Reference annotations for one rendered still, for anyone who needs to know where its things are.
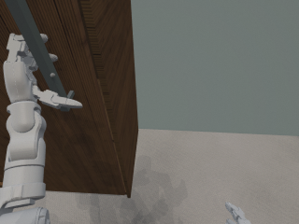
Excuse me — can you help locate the left robot upper arm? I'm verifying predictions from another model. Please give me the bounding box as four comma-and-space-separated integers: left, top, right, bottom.
0, 206, 50, 224

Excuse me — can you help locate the robot left hand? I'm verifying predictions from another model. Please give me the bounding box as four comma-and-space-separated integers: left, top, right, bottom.
3, 33, 83, 109

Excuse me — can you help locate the left robot forearm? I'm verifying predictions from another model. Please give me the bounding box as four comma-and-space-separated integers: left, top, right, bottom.
0, 101, 47, 216

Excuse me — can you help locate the handle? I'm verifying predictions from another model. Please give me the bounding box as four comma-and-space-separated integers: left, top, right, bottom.
4, 0, 75, 112

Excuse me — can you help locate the robot right hand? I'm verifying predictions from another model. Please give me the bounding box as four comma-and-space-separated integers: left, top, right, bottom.
225, 202, 251, 224

